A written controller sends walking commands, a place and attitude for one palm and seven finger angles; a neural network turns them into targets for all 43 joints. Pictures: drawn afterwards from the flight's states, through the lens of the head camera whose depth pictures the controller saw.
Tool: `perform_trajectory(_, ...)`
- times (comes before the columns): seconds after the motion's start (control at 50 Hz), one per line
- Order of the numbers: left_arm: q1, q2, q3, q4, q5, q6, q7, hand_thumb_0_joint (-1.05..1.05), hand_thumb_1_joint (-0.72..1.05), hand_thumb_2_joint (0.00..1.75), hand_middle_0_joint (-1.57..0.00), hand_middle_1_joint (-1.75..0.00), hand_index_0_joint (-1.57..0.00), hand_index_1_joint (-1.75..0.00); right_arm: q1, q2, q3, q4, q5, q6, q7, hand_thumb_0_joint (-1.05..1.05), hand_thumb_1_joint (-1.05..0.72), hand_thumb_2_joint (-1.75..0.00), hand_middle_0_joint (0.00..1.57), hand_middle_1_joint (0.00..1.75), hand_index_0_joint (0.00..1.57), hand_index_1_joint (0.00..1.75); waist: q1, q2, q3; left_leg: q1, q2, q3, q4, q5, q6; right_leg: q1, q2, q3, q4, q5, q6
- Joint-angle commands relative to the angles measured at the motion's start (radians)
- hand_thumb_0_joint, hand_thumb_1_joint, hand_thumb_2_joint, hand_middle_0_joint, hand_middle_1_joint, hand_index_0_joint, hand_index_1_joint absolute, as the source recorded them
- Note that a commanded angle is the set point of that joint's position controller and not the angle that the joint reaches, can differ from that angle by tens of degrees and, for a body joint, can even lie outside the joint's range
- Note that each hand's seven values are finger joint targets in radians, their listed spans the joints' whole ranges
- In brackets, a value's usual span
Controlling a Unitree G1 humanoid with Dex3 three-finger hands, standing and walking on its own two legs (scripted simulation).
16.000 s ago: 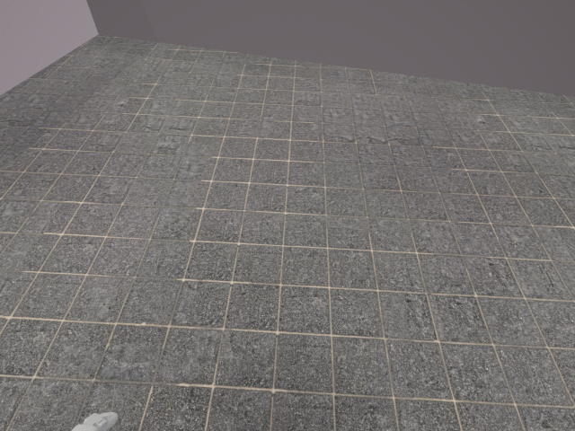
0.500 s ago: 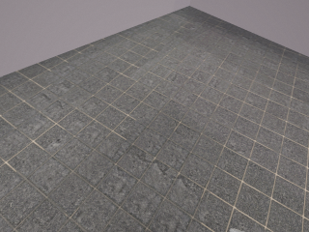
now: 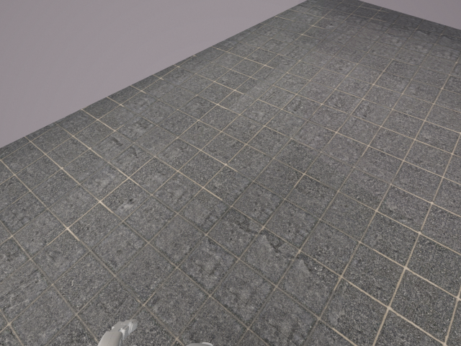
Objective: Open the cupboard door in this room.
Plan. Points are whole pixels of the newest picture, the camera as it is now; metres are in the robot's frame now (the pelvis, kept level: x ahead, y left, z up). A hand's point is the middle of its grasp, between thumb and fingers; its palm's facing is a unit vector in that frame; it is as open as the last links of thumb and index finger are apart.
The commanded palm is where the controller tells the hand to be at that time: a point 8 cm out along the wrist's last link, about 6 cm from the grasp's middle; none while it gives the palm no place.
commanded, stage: turn or walk to find it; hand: left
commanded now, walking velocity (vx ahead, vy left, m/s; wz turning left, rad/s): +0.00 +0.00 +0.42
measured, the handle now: out of the picture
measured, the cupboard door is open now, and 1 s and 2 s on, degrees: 0 0 0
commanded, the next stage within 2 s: none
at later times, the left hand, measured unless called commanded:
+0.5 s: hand out of the picture -0.07 +0.24 -0.19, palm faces +0.30 -0.92 -0.25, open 7.3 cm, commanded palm none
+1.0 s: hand out of the picture +0.00 +0.22 -0.14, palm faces +0.40 -0.87 -0.28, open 7.3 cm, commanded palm none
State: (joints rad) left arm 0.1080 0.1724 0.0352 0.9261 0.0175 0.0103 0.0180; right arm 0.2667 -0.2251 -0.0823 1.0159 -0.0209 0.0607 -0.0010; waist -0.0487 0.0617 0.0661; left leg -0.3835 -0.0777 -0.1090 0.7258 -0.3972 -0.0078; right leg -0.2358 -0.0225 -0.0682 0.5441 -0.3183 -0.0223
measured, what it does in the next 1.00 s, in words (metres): steps on the spot, turning left: left foot, then right foot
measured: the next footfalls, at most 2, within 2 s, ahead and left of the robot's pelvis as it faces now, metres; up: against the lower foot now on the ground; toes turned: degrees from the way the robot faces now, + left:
left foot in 0.46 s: -0.02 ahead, +0.14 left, +0.00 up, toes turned +17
right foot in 0.96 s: +0.05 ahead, -0.09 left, +0.00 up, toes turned +21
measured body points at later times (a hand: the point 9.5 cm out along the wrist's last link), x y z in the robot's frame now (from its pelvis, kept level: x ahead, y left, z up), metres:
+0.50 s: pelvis -0.02 +0.03 -0.01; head +0.01 +0.06 +0.44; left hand -0.09 +0.29 -0.17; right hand +0.15 -0.20 -0.14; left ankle -0.06 +0.13 -0.74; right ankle -0.02 -0.10 -0.72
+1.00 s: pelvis -0.03 -0.01 +0.00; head +0.01 -0.03 +0.44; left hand -0.02 +0.26 -0.12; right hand +0.10 -0.22 -0.17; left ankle -0.06 +0.12 -0.72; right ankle +0.01 -0.10 -0.74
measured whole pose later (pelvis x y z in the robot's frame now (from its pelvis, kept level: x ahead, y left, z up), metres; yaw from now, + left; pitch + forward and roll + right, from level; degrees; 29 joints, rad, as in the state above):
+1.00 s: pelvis -0.03 -0.01 +0.00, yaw +26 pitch +0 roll +1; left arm 0.12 0.18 0.04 0.92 0.02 0.01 0.01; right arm 0.23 -0.23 -0.08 0.99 -0.02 0.06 0.00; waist -0.04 0.06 0.07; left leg -0.36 -0.06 -0.12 0.69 -0.39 -0.01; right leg -0.26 -0.03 -0.07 0.57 -0.30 -0.02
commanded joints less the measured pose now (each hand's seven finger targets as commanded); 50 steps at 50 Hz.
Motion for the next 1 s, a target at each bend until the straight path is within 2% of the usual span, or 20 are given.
perform_trajectory(0.0,0.035,0.193,0.050,-0.057,-0.004,-0.016,0.024,0.00,0.90,0.90,-0.20,-0.30,-0.20,-0.30,-0.017,-0.093,-0.028,-0.074,-0.003,-0.007,-0.001,0.00,-0.90,-0.90,0.20,0.30,0.20,0.30,0.035,-0.201,-0.022,-0.182,0.071,0.004,0.457,-0.063,-0.028,0.057,-0.338,0.219,-0.249,0.287,-0.117)
perform_trajectory(0.06,0.033,0.164,0.039,-0.060,-0.002,-0.026,0.017,0.00,0.90,0.90,-0.20,-0.30,-0.20,-0.30,0.019,-0.073,-0.023,-0.053,-0.003,-0.001,0.010,0.00,-0.90,-0.90,0.20,0.30,0.20,0.30,0.019,-0.207,-0.002,-0.175,0.086,0.044,0.505,0.038,-0.049,0.042,-0.273,0.088,-0.242,0.310,-0.079)
perform_trajectory(0.12,0.087,0.166,0.043,-0.045,0.000,-0.028,0.017,0.00,0.90,0.90,-0.20,-0.30,-0.20,-0.30,-0.013,-0.074,-0.021,-0.058,-0.003,0.002,0.011,0.00,-0.90,-0.90,0.20,0.30,0.20,0.30,0.041,-0.220,0.002,-0.177,0.102,0.058,0.474,0.053,-0.065,0.066,-0.279,0.075,-0.247,0.309,-0.081)
perform_trajectory(0.22,0.165,0.192,0.054,-0.018,0.008,-0.026,0.016,0.00,0.90,0.90,-0.20,-0.30,-0.20,-0.30,-0.096,-0.068,-0.007,-0.078,0.000,-0.004,0.008,0.00,-0.90,-0.90,0.20,0.30,0.20,0.30,0.076,-0.233,-0.029,-0.157,0.115,0.096,0.297,-0.028,-0.073,0.171,-0.310,0.055,-0.197,0.490,-0.110)
perform_trajectory(0.32,0.197,0.236,0.065,-0.001,0.016,-0.016,0.013,0.00,0.90,0.90,-0.20,-0.30,-0.20,-0.30,-0.154,-0.057,0.011,-0.101,0.013,-0.022,0.007,0.00,-0.90,-0.90,0.20,0.30,0.20,0.30,0.104,-0.271,-0.072,-0.035,0.106,0.163,0.052,-0.073,-0.049,0.192,-0.338,0.034,-0.127,0.601,-0.128)
perform_trajectory(0.36,0.180,0.246,0.067,0.006,0.013,-0.012,0.011,0.00,0.90,0.90,-0.20,-0.30,-0.20,-0.30,-0.124,-0.063,0.013,-0.097,0.014,-0.029,0.005,0.00,-0.90,-0.90,0.20,0.30,0.20,0.30,0.083,-0.261,-0.100,0.036,0.094,0.187,-0.068,-0.010,-0.040,0.188,-0.333,0.011,-0.085,0.595,-0.105)
perform_trajectory(0.4,0.159,0.235,0.065,0.006,0.001,-0.005,0.010,0.00,0.90,0.90,-0.20,-0.30,-0.20,-0.30,-0.060,-0.091,0.008,-0.083,0.011,-0.043,0.007,0.00,-0.90,-0.90,0.20,0.30,0.20,0.30,0.038,-0.185,-0.138,0.230,0.102,0.179,-0.316,0.224,-0.023,0.095,-0.297,-0.057,0.043,0.485,-0.027)
perform_trajectory(0.42,0.174,0.197,0.058,-0.010,-0.007,0.003,0.008,0.00,0.90,0.90,-0.20,-0.30,-0.20,-0.30,-0.023,-0.173,-0.007,-0.081,0.006,-0.055,0.005,0.00,-0.90,-0.90,0.20,0.30,0.20,0.30,0.017,0.012,-0.183,0.397,0.249,-0.010,-0.375,0.440,0.033,-0.077,-0.212,-0.114,0.209,0.237,0.038)
perform_trajectory(0.44,0.150,0.132,0.034,-0.039,-0.009,0.009,0.004,0.00,0.90,0.90,-0.20,-0.30,-0.20,-0.30,0.020,-0.262,-0.029,-0.074,0.005,-0.052,-0.002,0.00,-0.90,-0.90,0.20,0.30,0.20,0.30,-0.004,0.252,-0.167,0.463,0.463,-0.264,-0.373,0.834,0.146,-0.298,-0.097,-0.100,0.386,-0.322,0.097)
perform_trajectory(0.46,0.108,0.153,0.032,-0.047,-0.003,0.022,0.012,0.00,0.90,0.90,-0.20,-0.30,-0.20,-0.30,0.041,-0.269,-0.029,-0.060,0.004,-0.041,-0.006,0.00,-0.90,-0.90,0.20,0.30,0.20,0.30,-0.020,0.171,-0.157,0.383,0.499,-0.216,-0.357,0.820,0.212,-0.261,-0.100,-0.013,0.485,-0.358,0.083)
perform_trajectory(0.5,0.078,0.153,0.039,-0.024,-0.001,0.031,0.009,0.00,0.90,0.90,-0.20,-0.30,-0.20,-0.30,-0.040,-0.212,-0.014,-0.075,-0.001,-0.045,-0.025,0.00,-0.90,-0.90,0.20,0.30,0.20,0.30,0.005,0.171,-0.089,0.318,0.408,-0.174,-0.376,0.700,0.197,-0.304,-0.109,0.036,0.550,-0.245,0.090)
perform_trajectory(0.56,0.099,0.159,0.040,-0.003,-0.002,0.023,-0.004,0.00,0.90,0.90,-0.20,-0.30,-0.20,-0.30,-0.102,-0.178,0.001,-0.097,0.002,-0.052,-0.026,0.00,-0.90,-0.90,0.20,0.30,0.20,0.30,0.037,0.101,-0.068,0.294,0.324,-0.089,-0.357,0.732,0.171,-0.285,-0.088,0.038,0.561,-0.138,0.099)
perform_trajectory(0.62,0.103,0.155,0.039,-0.002,-0.001,0.022,-0.005,0.00,0.90,0.90,-0.20,-0.30,-0.20,-0.30,-0.079,-0.182,-0.003,-0.097,0.005,-0.058,-0.024,0.00,-0.90,-0.90,0.20,0.30,0.20,0.30,0.039,0.064,-0.098,0.331,0.303,-0.081,-0.363,0.729,0.164,-0.285,-0.076,0.038,0.540,-0.098,0.111)
perform_trajectory(0.78,0.011,0.134,0.032,-0.052,-0.007,0.021,0.001,0.00,0.90,0.90,-0.20,-0.30,-0.20,-0.30,-0.040,-0.182,-0.017,-0.101,-0.005,-0.048,-0.018,0.00,-0.90,-0.90,0.20,0.30,0.20,0.30,0.014,0.102,-0.072,0.248,0.301,-0.205,-0.367,0.603,0.188,-0.203,-0.043,0.042,0.328,-0.144,0.108)
perform_trajectory(0.88,0.104,0.136,0.035,-0.038,-0.013,0.003,0.004,0.00,0.90,0.90,-0.20,-0.30,-0.20,-0.30,-0.072,-0.172,-0.024,-0.115,-0.002,-0.041,-0.014,0.00,-0.90,-0.90,0.20,0.30,0.20,0.30,0.061,0.087,-0.119,0.143,0.249,-0.231,-0.288,0.569,0.149,0.025,-0.002,0.018,0.009,0.021,0.088)
perform_trajectory(0.9,0.144,0.148,0.039,-0.028,-0.012,-0.006,0.007,0.00,0.90,0.90,-0.20,-0.30,-0.20,-0.30,-0.075,-0.160,-0.023,-0.119,0.003,-0.041,-0.013,0.00,-0.90,-0.90,0.20,0.30,0.20,0.30,0.083,0.049,-0.144,0.094,0.211,-0.208,-0.239,0.488,0.111,0.128,-0.024,0.026,-0.137,0.123,0.084)
perform_trajectory(0.92,0.169,0.207,0.049,-0.025,-0.002,-0.018,0.012,0.00,0.90,0.90,-0.20,-0.30,-0.20,-0.30,-0.053,-0.110,-0.017,-0.122,0.013,-0.044,-0.007,0.00,-0.90,-0.90,0.20,0.30,0.20,0.30,0.088,-0.104,-0.171,-0.043,0.138,-0.137,-0.134,0.280,0.051,0.275,-0.165,0.148,-0.223,0.164,0.051)
perform_trajectory(0.94,0.180,0.286,0.066,-0.028,0.011,-0.022,0.018,0.00,0.90,0.90,-0.20,-0.30,-0.20,-0.30,-0.063,-0.054,-0.007,-0.149,0.013,-0.045,-0.004,0.00,-0.90,-0.90,0.20,0.30,0.20,0.30,0.101,-0.360,-0.138,-0.206,-0.004,0.033,0.087,-0.131,-0.017,0.301,-0.407,0.389,-0.242,0.295,-0.058)
perform_trajectory(0.96,0.178,0.285,0.060,-0.042,0.002,-0.016,0.017,0.00,0.90,0.90,-0.20,-0.30,-0.20,-0.30,-0.079,-0.104,-0.021,-0.150,0.005,-0.032,-0.008,0.00,-0.90,-0.90,0.20,0.30,0.20,0.30,0.105,-0.281,-0.116,-0.173,0.028,0.007,0.272,-0.207,-0.014,0.150,-0.470,0.384,-0.252,0.330,-0.132)
perform_trajectory(0.98,0.114,0.235,0.064,-0.051,-0.001,-0.018,0.024,0.00,0.90,0.90,-0.20,-0.30,-0.20,-0.30,-0.063,-0.113,-0.029,-0.127,-0.001,-0.015,-0.006,0.00,-0.90,-0.90,0.20,0.30,0.20,0.30,0.073,-0.274,-0.072,-0.163,0.052,-0.026,0.384,-0.142,-0.013,0.063,-0.424,0.330,-0.283,0.223,-0.132)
